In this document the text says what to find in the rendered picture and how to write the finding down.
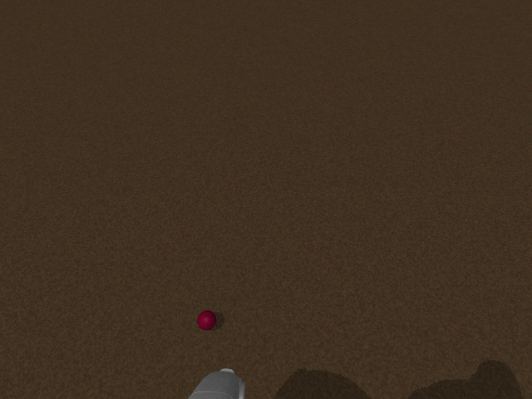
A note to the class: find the ball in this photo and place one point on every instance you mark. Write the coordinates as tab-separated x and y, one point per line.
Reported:
206	320

